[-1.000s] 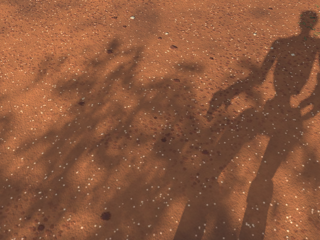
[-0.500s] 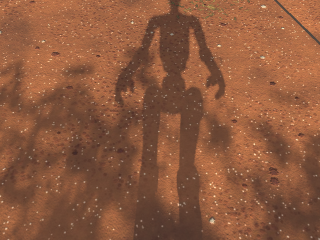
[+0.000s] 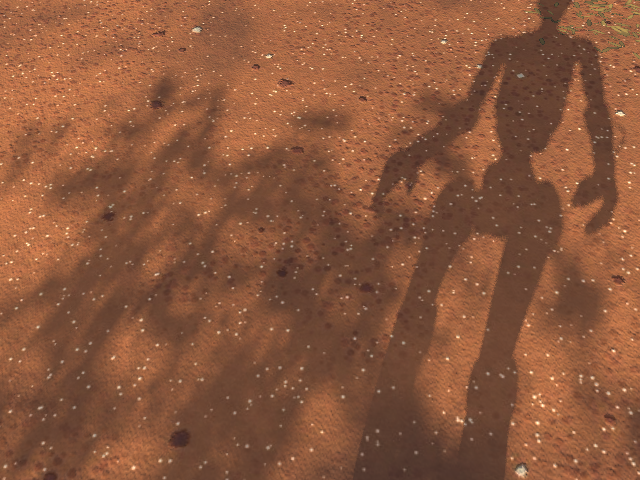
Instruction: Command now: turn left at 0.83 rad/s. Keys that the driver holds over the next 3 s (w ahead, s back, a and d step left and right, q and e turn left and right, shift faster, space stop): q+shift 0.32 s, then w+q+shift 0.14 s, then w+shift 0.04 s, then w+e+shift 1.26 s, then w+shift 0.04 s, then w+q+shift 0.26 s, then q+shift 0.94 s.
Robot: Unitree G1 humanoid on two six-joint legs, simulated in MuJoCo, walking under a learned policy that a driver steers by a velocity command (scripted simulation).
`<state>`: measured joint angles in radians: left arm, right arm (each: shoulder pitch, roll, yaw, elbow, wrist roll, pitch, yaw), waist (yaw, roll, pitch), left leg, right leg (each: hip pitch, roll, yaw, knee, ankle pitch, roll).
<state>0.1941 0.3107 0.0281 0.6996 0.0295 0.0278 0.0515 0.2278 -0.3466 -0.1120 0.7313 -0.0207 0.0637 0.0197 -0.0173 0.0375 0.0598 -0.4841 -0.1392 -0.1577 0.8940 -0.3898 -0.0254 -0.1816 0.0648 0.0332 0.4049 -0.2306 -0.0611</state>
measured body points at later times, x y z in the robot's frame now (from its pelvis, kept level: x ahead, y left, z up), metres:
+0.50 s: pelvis +0.02 +0.05 -0.01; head +0.03 +0.08 +0.44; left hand +0.00 +0.35 -0.13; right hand +0.26 -0.15 -0.10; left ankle -0.03 +0.11 -0.74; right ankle +0.05 -0.09 -0.68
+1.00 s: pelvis +0.34 +0.15 -0.04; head +0.37 +0.17 +0.41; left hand +0.41 +0.45 -0.15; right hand +0.45 -0.10 -0.17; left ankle +0.06 +0.17 -0.62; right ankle +0.43 +0.13 -0.74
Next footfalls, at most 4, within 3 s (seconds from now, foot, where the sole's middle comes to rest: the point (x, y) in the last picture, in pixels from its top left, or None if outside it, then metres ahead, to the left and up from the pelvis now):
0.38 left None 0.00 0.12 -0.78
0.92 right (276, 475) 0.47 0.15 -0.78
1.36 left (179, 305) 0.88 0.40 -0.78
1.80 right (302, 193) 1.24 0.10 -0.78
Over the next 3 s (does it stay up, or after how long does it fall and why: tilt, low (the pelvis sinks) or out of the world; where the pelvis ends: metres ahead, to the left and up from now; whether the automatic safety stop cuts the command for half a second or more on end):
stays up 1.68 -0.10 0.00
